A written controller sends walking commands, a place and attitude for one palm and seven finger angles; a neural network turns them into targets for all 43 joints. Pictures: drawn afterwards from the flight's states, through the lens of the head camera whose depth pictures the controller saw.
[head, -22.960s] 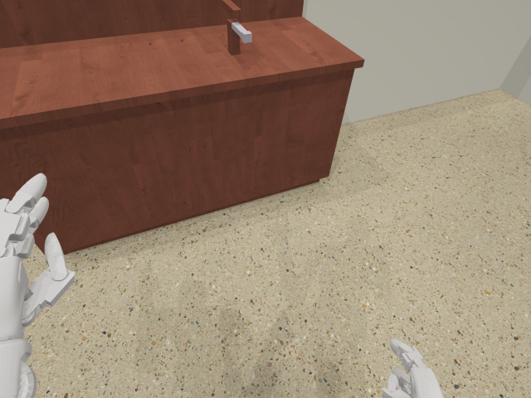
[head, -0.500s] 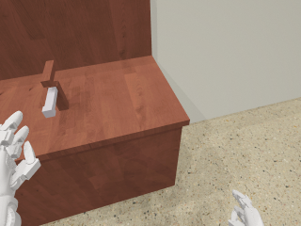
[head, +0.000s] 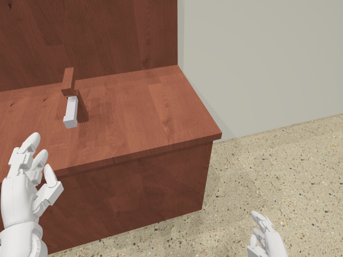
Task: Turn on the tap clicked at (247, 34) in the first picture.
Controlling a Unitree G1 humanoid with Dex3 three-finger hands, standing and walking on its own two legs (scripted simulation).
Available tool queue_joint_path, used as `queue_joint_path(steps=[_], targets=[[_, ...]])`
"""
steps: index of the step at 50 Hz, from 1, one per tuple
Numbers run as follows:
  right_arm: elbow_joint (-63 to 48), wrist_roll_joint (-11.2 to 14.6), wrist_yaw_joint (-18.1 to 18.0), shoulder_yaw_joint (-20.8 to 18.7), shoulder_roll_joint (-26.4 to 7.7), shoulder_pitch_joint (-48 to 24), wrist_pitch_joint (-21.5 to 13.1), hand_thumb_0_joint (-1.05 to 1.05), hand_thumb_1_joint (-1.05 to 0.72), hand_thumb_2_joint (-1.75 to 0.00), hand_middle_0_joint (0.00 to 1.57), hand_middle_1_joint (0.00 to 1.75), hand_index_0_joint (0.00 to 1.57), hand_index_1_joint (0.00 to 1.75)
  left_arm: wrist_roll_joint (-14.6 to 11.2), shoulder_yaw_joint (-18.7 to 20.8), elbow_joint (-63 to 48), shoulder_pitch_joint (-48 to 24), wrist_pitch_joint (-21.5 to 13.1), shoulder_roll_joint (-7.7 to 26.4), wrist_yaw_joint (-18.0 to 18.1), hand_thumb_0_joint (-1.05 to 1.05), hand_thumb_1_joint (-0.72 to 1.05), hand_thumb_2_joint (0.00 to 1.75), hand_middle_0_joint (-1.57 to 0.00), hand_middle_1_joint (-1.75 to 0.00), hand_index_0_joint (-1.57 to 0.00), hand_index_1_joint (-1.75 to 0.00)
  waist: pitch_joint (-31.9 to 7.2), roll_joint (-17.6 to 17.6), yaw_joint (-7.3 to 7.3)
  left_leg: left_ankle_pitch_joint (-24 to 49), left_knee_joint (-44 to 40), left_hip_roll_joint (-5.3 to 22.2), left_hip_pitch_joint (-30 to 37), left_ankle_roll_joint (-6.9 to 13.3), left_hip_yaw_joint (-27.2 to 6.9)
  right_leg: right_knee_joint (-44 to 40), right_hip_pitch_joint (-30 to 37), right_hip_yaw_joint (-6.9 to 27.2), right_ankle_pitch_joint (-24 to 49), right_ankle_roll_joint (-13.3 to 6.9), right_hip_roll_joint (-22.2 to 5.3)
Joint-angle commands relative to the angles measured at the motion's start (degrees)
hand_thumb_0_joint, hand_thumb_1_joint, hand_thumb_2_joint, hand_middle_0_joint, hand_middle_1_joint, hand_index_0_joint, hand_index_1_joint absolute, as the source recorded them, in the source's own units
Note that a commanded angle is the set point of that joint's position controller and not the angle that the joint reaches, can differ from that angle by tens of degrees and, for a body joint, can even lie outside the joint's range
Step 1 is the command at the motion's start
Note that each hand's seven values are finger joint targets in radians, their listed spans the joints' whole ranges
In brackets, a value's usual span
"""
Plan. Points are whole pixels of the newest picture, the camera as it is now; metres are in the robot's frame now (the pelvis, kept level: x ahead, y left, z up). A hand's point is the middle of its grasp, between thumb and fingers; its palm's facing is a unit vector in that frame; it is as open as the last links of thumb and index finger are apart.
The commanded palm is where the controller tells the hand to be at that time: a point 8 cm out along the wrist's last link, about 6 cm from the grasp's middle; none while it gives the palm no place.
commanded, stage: turn the palm inward beside the body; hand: left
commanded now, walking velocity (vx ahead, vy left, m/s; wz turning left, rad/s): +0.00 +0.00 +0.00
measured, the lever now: (70, 121) +0.42 +0.36 +0.09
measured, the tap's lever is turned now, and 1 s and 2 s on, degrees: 0 0 0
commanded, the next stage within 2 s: reach beside the lever's end, fingers flat in 0.84 s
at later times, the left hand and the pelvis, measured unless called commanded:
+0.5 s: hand (62, 185) +0.20 +0.24 +0.14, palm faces +0.55 -0.83 -0.09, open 7.4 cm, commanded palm +0.14 +0.27 +0.15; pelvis +0.01 +0.00 +0.00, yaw +1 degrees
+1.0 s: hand (71, 188) +0.19 +0.22 +0.14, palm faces +0.54 -0.83 -0.10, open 7.4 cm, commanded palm +0.14 +0.26 +0.15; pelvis +0.01 -0.02 +0.00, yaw +1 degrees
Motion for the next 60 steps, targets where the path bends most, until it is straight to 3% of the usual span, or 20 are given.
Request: queue_joint_path(steps=[1,13,17,21,22,24,27,28,32,33,40,42,43,45,48,50,52,53,58,60], targets=[[-9.8,0.1,-0.7,-2.1,-5.9,-10.4,-3.7,0.0,-0.9,-0.9,0.2,0.3,0.2,0.3,0.8,4.0,-13.5,-6.5,-2.5,7.4,1.6,0.0,0.9,0.9,-0.2,-0.3,-0.2,-0.3,-0.4,-0.3,-0.1,-3.9,-7.4,0.1,3.1,1.5,-1.3,-10.3,-4.4,2.8,-1.9,2.8,-1.9],[-9.9,-0.3,-0.4,-1.9,-5.7,-10.5,-3.4,0.0,-0.9,-0.9,0.2,0.3,0.2,0.3,0.9,1.5,-16.3,-3.4,-1.1,4.4,2.8,0.0,0.9,0.9,-0.2,-0.3,-0.2,-0.3,-2.3,0.1,-0.1,0.4,-7.7,0.3,4.7,1.4,-1.9,-9.1,-2.4,1.4,2.7,2.4,-1.6],[-9.8,-0.4,-0.6,-2.0,-5.9,-10.1,-3.1,0.0,-0.9,-0.9,0.2,0.3,0.2,0.3,0.5,3.2,-16.2,-4.4,-0.1,5.6,3.2,0.0,0.9,0.9,-0.2,-0.3,-0.2,-0.3,-2.7,-0.4,0.01,2.1,-7.4,0.3,5.1,1.3,-2.0,-9.4,-2.0,1.4,4.1,2.3,-1.5],[-9.9,-0.4,-0.7,-2.0,-5.7,-10.5,-2.9,0.0,-0.9,-0.9,0.2,0.3,0.2,0.3,-0.1,2.1,-16.4,-4.2,1.2,4.1,2.8,0.0,0.9,0.9,-0.2,-0.3,-0.2,-0.3,-3.5,-0.9,-0.01,6.0,-7.0,0.2,6.4,1.4,-1.6,-9.1,-0.7,1.4,8.4,2.3,-1.6],[-9.7,-0.3,-0.7,-2.0,-5.9,-10.3,-2.8,0.0,-0.9,-0.9,0.2,0.3,0.2,0.3,-0.1,2.9,-16.6,-4.3,1.7,5.0,2.8,0.0,0.9,0.9,-0.2,-0.3,-0.2,-0.3,-4.2,0.6,0.26,6.9,-6.9,0.2,6.5,1.2,-1.6,-9.1,-0.5,1.5,8.9,2.3,-1.7],[-10.0,-0.3,-0.6,-2.0,-5.7,-10.3,-2.6,0.0,-0.9,-0.9,0.2,0.3,0.2,0.3,-0.3,1.8,-16.5,-3.7,2.2,3.8,2.5,0.0,0.9,0.9,-0.2,-0.3,-0.2,-0.3,-4.7,-1.4,-0.09,9.3,-6.5,0.1,7.0,1.3,-1.2,-8.5,0.1,1.4,12.4,2.5,-1.7],[-10.0,-0.3,-0.5,-2.2,-5.9,-9.7,-2.2,0.0,-0.9,-0.9,0.2,0.3,0.2,0.3,-0.1,3.3,-16.5,-3.1,2.8,5.2,2.5,0.0,0.9,0.9,-0.2,-0.3,-0.2,-0.3,-5.4,-1.4,0.32,11.9,-5.9,0.0,7.0,1.3,-0.8,-8.1,1.0,1.7,16.0,2.5,-1.8],[-10.0,-0.2,-0.5,-2.1,-5.6,-10.0,-2.0,0.0,-0.9,-0.9,0.2,0.3,0.2,0.3,-0.3,2.1,-16.1,-2.9,3.0,3.7,2.4,0.0,0.9,0.9,-0.2,-0.3,-0.2,-0.3,-4.5,-2.0,0.29,11.7,-6.2,0.0,6.7,1.2,-0.9,-7.9,0.9,1.4,15.9,2.5,-1.9],[-10.2,-0.1,-0.6,-2.2,-5.8,-10.2,-1.7,0.0,-0.9,-0.9,0.2,0.3,0.2,0.3,-0.5,4.1,-16.3,-3.5,3.1,5.4,2.8,0.0,0.9,0.9,-0.2,-0.3,-0.2,-0.3,-4.9,-2.2,0.61,11.1,-5.7,-0.3,6.4,1.4,-0.5,-8.5,1.2,2.3,16.4,2.8,-2.1],[-10.3,-0.1,-0.6,-2.2,-5.4,-10.6,-1.6,0.0,-0.9,-0.9,0.2,0.3,0.2,0.3,-0.5,2.8,-16.2,-3.4,3.2,4.1,2.6,0.0,0.9,0.9,-0.2,-0.3,-0.2,-0.3,-4.7,-2.7,0.3,10.9,-5.6,-0.3,6.7,1.6,-0.2,-8.8,1.1,2.5,16.9,3.1,-2.4],[-10.5,0.0,-0.7,-2.2,-5.5,-10.6,-1.6,0.0,-0.9,-0.9,0.2,0.3,0.2,0.3,-0.1,2.4,-16.3,-4.4,2.8,4.4,2.8,0.0,0.9,0.9,-0.2,-0.3,-0.2,-0.3,-3.3,-1.2,0.07,7.5,-5.6,-0.4,6.0,1.7,-0.1,-9.9,0.0,3.3,13.0,3.2,-2.6],[-10.5,0.0,-0.8,-2.2,-5.5,-10.8,-1.8,0.0,-0.9,-0.9,0.2,0.3,0.2,0.3,-0.1,3.6,-16.0,-4.3,2.8,5.7,3.1,0.0,0.9,0.9,-0.2,-0.3,-0.2,-0.3,-3.0,-1.8,0.27,6.5,-5.2,-0.5,5.8,1.7,-0.1,-10.9,-0.2,4.1,11.8,3.4,-2.7],[-10.5,0.1,-0.8,-2.0,-5.1,-11.2,-1.9,0.0,-0.9,-0.9,0.2,0.3,0.2,0.3,-0.4,2.4,-16.0,-4.0,2.9,4.1,2.8,0.0,0.9,0.9,-0.2,-0.3,-0.2,-0.3,-2.6,-2.0,0.1,6.3,-5.2,-0.6,5.7,1.8,-0.1,-11.0,0.0,4.4,12.2,3.6,-3.0],[-10.3,0.1,-0.9,-2.1,-5.3,-11.2,-2.0,0.0,-0.9,-0.9,0.2,0.3,0.2,0.3,-0.6,2.7,-15.0,-4.0,2.8,4.3,2.8,0.0,0.9,0.9,-0.2,-0.3,-0.2,-0.3,-2.0,-3.7,-0.07,5.3,-4.9,-0.5,5.0,1.8,-0.2,-11.4,-0.3,4.9,11.5,4.0,-3.3],[-10.0,0.1,-0.9,-2.2,-5.2,-11.2,-2.1,0.0,-0.9,-0.9,0.2,0.3,0.2,0.3,-0.3,3.6,-15.0,-4.9,2.7,5.2,3.0,0.0,0.9,0.9,-0.2,-0.3,-0.2,-0.3,-2.3,-1.8,0.0,5.3,-5.0,-0.6,5.3,1.8,-0.1,-11.5,-0.2,4.9,10.8,3.7,-3.2],[-9.7,0.1,-1.1,-2.1,-5.3,-11.2,-2.0,0.0,-0.9,-0.9,0.2,0.3,0.2,0.3,-0.6,3.7,-13.3,-7.3,2.5,5.2,3.2,0.0,0.9,0.9,-0.2,-0.3,-0.2,-0.3,-1.1,-3.1,-0.59,3.8,-4.8,-0.7,4.4,1.8,-0.3,-11.9,-1.4,5.3,9.0,3.9,-3.3],[-9.0,0.3,-1.3,-2.3,-5.4,-11.4,-1.8,0.0,-0.9,-0.9,0.2,0.3,0.2,0.3,-0.4,5.5,-11.0,-9.8,2.7,7.1,3.3,0.0,0.9,0.9,-0.2,-0.3,-0.2,-0.3,0.2,-1.5,-0.59,1.6,-4.7,-0.6,3.9,1.7,-0.3,-13.5,-2.5,6.2,4.1,3.7,-3.4],[-9.0,0.3,-1.5,-2.1,-5.1,-12.1,-1.9,0.0,-0.9,-0.9,0.2,0.3,0.2,0.3,-0.7,3.5,-10.9,-12.2,2.4,5.2,3.1,0.0,0.9,0.9,-0.2,-0.3,-0.2,-0.3,0.8,-2.6,-1.2,0.7,-5.0,-0.6,4.2,1.8,-0.4,-13.9,-2.9,6.1,2.5,3.8,-3.5],[-7.9,0.3,-1.8,-2.3,-5.2,-12.1,-2.3,0.0,-0.9,-0.9,0.2,0.3,0.2,0.3,-0.4,3.8,-7.5,-17.3,1.2,6.2,2.7,0.0,0.9,0.9,-0.2,-0.3,-0.2,-0.3,-1.5,-0.9,-1.13,-0.1,-5.3,-0.6,4.5,1.7,-0.7,-14.0,-2.4,6.9,1.0,3.7,-3.8],[-7.7,0.2,-2.0,-2.3,-5.4,-11.8,-2.0,0.0,-0.9,-0.9,0.2,0.3,0.2,0.3,-0.5,5.5,-5.4,-17.5,1.5,7.6,2.5,0.0,0.9,0.9,-0.2,-0.3,-0.2,-0.3,-2.8,-2.7,-0.93,1.4,-5.3,-0.7,4.1,1.7,-0.7,-13.3,-1.1,7.1,5.0,3.9,-4.0]])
